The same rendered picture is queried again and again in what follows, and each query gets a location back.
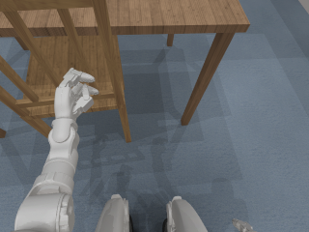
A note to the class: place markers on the robot left forearm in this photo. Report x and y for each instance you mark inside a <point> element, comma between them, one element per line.
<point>60,165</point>

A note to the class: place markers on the robot left hand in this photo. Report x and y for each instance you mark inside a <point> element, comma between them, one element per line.
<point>70,103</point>

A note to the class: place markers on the robot right hand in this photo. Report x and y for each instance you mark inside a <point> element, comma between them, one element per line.
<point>242,226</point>

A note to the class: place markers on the left robot upper arm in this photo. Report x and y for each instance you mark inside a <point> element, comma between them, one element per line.
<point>52,212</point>

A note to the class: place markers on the robot right shin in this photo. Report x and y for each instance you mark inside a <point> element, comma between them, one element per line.
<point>169,228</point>

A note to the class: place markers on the robot left thigh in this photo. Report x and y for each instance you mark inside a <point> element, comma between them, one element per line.
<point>114,216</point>

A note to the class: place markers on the chair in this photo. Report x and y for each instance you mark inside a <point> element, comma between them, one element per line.
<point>52,57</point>

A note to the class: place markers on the table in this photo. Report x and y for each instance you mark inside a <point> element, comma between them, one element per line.
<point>148,17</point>

